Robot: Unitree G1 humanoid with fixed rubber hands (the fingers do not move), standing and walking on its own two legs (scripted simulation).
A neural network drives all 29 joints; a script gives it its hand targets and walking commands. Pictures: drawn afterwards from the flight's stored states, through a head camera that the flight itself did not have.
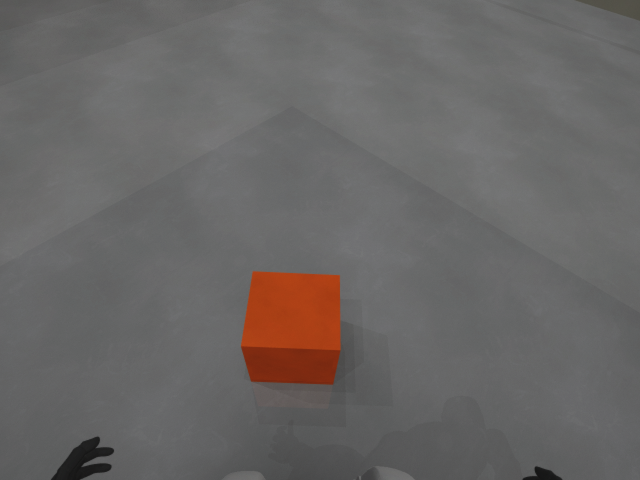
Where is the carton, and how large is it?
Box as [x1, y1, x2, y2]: [241, 271, 339, 384]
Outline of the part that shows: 253,271 241,342 241,348 251,381 332,384 339,354 339,275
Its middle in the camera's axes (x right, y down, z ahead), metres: -0.08 +0.26 +1.16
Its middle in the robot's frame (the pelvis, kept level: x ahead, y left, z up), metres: +0.58 +0.04 -0.61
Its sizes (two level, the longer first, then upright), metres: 0.252 0.227 0.268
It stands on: the floor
